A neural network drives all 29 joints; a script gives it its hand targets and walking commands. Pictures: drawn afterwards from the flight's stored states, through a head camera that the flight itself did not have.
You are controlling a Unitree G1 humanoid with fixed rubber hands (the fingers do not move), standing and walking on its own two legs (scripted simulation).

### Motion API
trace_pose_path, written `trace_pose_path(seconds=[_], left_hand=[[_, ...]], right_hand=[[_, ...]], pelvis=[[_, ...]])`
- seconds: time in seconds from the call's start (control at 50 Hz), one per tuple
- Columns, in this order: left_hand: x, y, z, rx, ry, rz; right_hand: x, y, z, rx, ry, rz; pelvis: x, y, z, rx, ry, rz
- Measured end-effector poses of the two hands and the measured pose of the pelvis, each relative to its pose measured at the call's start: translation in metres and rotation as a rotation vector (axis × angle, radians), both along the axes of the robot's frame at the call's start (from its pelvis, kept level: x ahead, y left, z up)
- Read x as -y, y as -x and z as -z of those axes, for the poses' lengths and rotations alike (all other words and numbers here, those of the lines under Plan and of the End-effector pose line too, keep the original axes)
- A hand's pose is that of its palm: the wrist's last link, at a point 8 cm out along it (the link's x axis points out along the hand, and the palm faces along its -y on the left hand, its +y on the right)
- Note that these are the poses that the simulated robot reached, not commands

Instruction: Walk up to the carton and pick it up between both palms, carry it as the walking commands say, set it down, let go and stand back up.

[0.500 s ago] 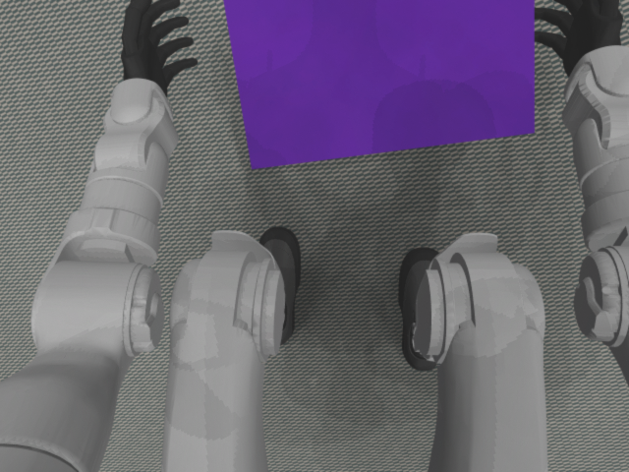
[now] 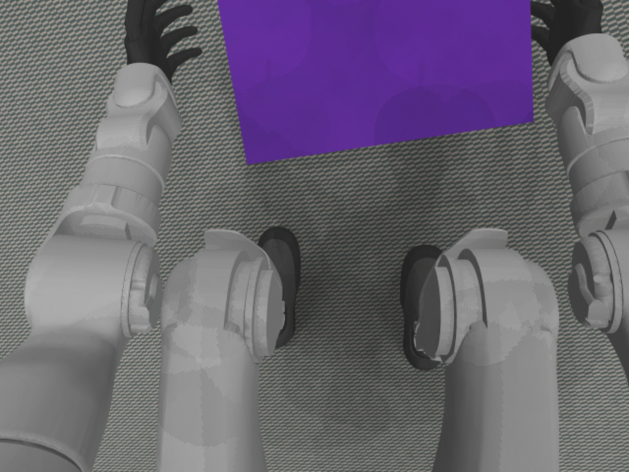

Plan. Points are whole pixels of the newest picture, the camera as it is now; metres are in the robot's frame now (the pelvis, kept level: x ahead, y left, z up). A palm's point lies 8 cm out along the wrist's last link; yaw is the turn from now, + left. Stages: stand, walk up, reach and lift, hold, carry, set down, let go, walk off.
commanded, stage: reach and lift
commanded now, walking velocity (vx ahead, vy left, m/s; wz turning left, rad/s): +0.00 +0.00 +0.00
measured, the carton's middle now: (369, 66) +0.49 -0.03 -0.25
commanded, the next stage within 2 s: none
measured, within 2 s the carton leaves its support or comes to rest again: leaves its support in 1.36 s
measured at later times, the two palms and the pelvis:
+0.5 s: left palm (185, 45) +0.51 +0.16 -0.16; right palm (559, 36) +0.50 -0.21 -0.19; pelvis +0.00 +0.00 +0.01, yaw +0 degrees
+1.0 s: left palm (187, 45) +0.51 +0.16 -0.16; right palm (557, 32) +0.50 -0.21 -0.18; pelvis +0.00 +0.00 +0.00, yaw -1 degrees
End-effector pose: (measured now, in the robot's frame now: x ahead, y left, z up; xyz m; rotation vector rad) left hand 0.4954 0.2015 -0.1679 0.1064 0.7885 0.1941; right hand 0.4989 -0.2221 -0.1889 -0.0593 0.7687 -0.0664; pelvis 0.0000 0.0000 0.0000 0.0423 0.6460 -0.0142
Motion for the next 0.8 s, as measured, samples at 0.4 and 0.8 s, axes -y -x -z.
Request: trace_pose_path(seconds=[0.4, 0.8], left_hand=[[0.038, -0.016, -0.003, 0.019, 0.040, 0.036], [0.043, -0.015, -0.003, 0.017, 0.057, -0.056]], right_hand=[[-0.010, -0.001, -0.001, 0.011, 0.010, -0.022], [-0.013, -0.003, -0.004, -0.045, 0.023, -0.030]], pelvis=[[0.000, -0.002, -0.004, -0.023, 0.004, 0.002], [0.002, 0.002, -0.002, 0.003, -0.003, 0.013]])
